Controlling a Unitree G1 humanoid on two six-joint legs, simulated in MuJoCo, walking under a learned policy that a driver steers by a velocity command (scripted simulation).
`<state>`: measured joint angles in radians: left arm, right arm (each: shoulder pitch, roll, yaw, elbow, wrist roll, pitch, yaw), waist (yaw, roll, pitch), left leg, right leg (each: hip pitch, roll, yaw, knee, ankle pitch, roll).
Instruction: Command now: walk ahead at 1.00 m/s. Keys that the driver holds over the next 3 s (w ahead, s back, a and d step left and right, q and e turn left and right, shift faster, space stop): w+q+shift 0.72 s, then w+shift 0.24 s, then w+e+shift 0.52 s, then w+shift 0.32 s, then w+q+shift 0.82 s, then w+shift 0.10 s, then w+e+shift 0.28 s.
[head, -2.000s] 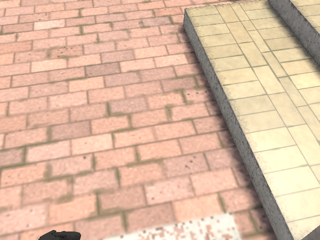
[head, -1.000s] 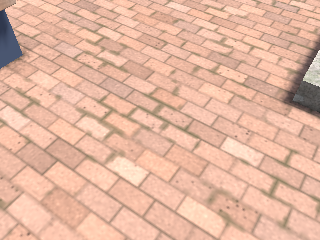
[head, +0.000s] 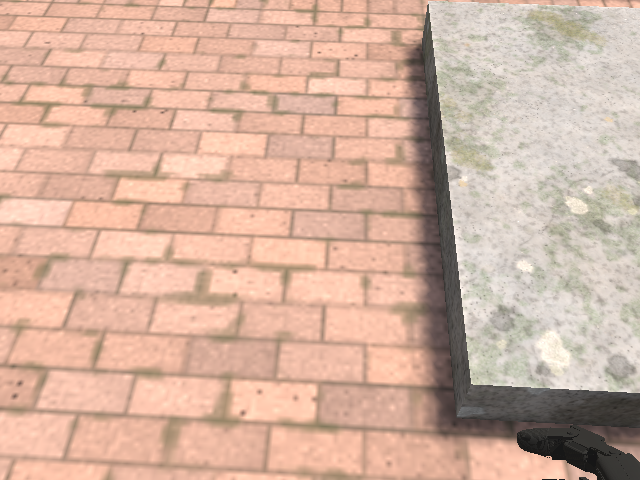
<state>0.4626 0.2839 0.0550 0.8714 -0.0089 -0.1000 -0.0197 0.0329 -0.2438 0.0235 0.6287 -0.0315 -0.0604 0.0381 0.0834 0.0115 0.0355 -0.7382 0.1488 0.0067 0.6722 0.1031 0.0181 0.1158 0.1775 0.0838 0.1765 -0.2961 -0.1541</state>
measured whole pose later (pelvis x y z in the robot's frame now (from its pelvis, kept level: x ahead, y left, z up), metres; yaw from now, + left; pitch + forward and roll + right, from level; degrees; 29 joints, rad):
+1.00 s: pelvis +0.92 +0.29 -0.03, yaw +41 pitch +2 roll -1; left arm 0.56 0.28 0.02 0.95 0.03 -0.08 0.01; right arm -0.04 -0.30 0.00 0.61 -0.06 -0.04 0.06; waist 0.08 0.02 0.02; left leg -0.57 -0.06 0.07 0.65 -0.13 0.17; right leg 0.20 -0.08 -0.22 0.54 -0.43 0.02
